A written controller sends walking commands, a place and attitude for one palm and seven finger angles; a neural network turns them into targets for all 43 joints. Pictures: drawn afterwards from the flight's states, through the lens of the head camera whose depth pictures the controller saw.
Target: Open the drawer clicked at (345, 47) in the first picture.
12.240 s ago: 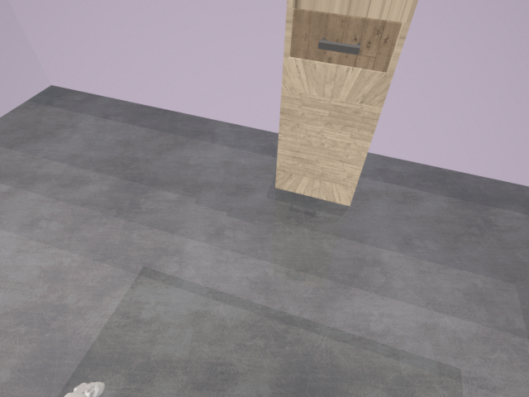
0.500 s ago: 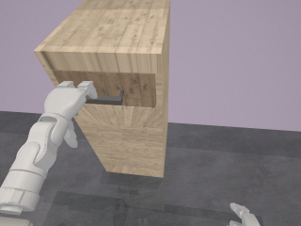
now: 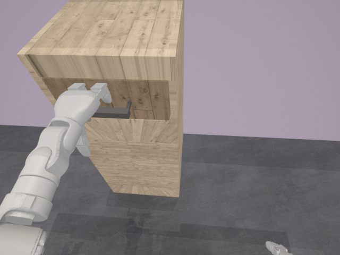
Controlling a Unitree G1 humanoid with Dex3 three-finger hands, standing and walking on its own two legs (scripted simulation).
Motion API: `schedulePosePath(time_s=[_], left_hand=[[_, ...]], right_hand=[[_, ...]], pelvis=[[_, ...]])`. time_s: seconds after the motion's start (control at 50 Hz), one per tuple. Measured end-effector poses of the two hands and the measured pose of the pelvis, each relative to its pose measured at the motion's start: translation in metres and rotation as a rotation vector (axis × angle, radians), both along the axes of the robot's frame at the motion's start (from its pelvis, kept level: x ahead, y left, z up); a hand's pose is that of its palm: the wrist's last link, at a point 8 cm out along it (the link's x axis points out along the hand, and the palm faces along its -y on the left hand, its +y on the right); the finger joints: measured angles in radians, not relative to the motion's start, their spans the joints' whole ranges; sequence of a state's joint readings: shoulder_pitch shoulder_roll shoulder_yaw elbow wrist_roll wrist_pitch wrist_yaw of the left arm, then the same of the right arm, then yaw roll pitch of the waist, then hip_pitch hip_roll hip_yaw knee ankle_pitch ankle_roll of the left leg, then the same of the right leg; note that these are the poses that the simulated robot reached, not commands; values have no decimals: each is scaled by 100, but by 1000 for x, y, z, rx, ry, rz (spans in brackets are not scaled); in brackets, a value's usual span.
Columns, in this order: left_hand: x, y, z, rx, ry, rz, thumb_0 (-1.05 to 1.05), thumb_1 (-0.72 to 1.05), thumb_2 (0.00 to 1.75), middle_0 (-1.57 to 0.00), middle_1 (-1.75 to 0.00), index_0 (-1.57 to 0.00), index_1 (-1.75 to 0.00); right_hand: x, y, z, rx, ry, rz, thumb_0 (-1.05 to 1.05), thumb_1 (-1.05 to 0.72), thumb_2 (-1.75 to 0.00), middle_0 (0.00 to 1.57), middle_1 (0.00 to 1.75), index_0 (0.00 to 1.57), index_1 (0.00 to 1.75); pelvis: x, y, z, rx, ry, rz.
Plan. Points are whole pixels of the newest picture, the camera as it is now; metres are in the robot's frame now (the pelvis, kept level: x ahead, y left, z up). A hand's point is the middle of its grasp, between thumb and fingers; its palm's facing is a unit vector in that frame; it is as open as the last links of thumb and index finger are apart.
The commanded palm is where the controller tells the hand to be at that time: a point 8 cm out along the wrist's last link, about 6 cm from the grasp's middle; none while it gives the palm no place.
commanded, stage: move the hooked fingers above the handle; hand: left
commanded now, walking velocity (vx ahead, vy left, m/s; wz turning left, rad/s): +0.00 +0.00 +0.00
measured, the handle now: (107, 107) +0.50 +0.22 +0.04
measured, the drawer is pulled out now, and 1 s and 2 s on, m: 0.00 0.00 0.00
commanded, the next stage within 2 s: lower the fingers behind the handle in 1.20 s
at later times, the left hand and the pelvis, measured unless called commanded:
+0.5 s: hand (97, 108) +0.45 +0.22 +0.09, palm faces -0.04 -0.02 -1.00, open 13.8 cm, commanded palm +0.44 +0.23 +0.15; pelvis +0.00 +0.00 -0.01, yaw -1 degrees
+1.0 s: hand (98, 106) +0.45 +0.22 +0.09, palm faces -0.03 -0.01 -1.00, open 13.6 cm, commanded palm +0.44 +0.23 +0.15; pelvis -0.01 +0.00 -0.01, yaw -1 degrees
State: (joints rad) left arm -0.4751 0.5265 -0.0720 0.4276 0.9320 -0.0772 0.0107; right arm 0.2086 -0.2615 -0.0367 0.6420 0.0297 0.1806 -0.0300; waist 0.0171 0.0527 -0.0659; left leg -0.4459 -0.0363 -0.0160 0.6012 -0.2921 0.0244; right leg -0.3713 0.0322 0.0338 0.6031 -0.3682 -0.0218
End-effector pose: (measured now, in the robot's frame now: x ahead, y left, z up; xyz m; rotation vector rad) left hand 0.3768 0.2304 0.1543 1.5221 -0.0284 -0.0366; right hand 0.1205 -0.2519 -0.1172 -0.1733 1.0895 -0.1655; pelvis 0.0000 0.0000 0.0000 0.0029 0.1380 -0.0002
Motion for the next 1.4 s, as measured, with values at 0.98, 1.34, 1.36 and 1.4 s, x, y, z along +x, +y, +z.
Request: schedulePosePath(time_s=[0.98, 1.34, 1.36, 1.4], left_hand=[[55, -8, -9, 39, 23, 21, 0, -49, 30, -35, -122, -36, -122], [55, -7, -8, 38, 13, 16, 0, -49, 30, -36, -122, -37, -122], [55, -7, -8, 38, 13, 17, 0, -49, 30, -36, -122, -37, -122], [55, -7, -8, 38, 12, 17, 0, -49, 30, -36, -122, -37, -122]], right_hand=[[-88, -11, -10, -35, 142, -133, 0, -91, -90, 20, 30, 20, 30], [-85, -10, -9, -44, 140, -121, 0, -91, -90, 20, 30, 20, 30], [-85, -10, -9, -45, 140, -120, 0, -91, -90, 20, 30, 20, 30], [-85, -10, -9, -45, 140, -118, 0, -91, -90, 20, 30, 20, 30]], pelvis=[[-13, 2, -7, -10, 62, -12], [-13, 4, -7, -13, 64, -5], [-13, 4, -8, -13, 64, -5], [-13, 4, -8, -13, 65, -4]])
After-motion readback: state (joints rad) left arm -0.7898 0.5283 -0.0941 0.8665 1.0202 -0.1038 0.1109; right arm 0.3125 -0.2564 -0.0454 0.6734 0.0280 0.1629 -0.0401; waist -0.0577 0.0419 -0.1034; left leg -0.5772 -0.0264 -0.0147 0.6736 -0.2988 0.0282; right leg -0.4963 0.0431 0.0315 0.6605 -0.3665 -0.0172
